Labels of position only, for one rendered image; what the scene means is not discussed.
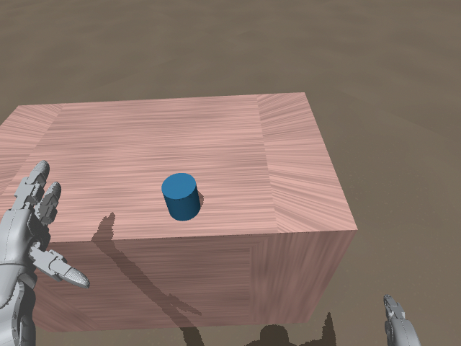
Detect left robot hand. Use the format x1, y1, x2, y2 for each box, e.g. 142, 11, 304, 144
0, 160, 90, 288

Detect left robot arm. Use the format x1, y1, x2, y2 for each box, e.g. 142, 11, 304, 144
0, 263, 37, 346

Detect right robot hand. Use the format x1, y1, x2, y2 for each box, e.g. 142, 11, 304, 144
383, 294, 421, 346

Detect can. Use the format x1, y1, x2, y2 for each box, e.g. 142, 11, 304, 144
161, 173, 200, 221

